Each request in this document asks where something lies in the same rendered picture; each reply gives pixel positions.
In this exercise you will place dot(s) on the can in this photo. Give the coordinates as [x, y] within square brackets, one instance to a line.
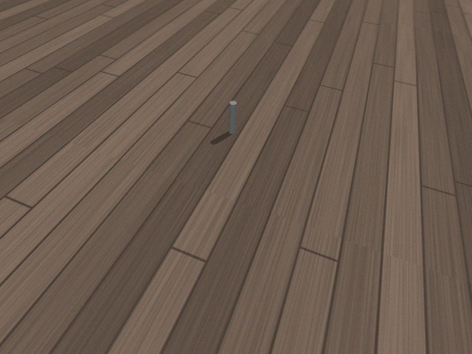
[232, 116]

